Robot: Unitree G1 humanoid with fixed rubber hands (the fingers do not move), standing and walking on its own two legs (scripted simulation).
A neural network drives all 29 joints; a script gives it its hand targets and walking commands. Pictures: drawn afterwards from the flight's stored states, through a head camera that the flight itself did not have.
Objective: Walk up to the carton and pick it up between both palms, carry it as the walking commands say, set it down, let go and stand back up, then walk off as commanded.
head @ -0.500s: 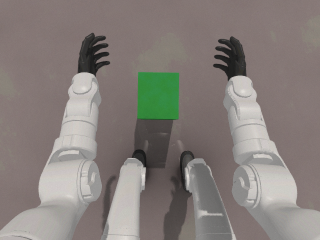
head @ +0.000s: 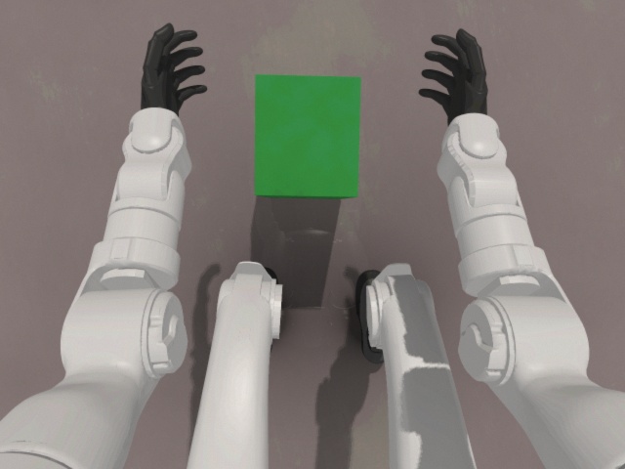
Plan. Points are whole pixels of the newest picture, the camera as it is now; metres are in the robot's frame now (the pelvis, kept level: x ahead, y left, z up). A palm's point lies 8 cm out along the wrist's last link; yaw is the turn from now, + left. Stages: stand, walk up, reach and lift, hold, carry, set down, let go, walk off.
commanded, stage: reach and lift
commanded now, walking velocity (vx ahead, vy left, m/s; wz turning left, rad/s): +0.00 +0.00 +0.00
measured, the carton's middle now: (306, 148) +0.47 +0.03 -0.40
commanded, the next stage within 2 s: none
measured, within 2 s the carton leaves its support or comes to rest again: leaves its support in 1.84 s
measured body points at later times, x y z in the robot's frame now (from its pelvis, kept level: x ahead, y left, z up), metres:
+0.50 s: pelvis -0.02 +0.00 -0.11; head +0.33 +0.02 +0.17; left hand +0.50 +0.19 -0.28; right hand +0.50 -0.14 -0.28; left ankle +0.09 +0.13 -0.49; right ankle +0.09 -0.13 -0.49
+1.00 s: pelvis -0.02 +0.00 -0.15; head +0.34 +0.01 +0.11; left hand +0.50 +0.19 -0.35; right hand +0.50 -0.14 -0.34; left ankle +0.09 +0.13 -0.49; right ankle +0.09 -0.13 -0.49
